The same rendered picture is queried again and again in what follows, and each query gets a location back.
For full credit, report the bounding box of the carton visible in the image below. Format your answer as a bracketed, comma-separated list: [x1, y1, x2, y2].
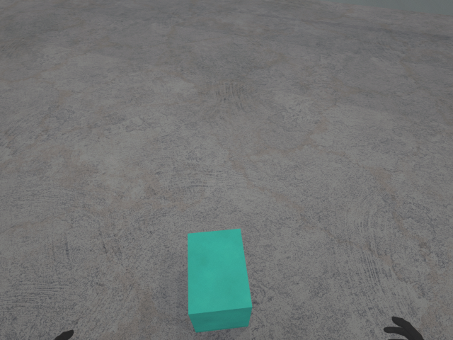
[188, 229, 252, 333]

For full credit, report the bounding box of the robot right hand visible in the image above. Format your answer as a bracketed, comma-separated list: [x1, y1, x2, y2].
[384, 317, 424, 340]

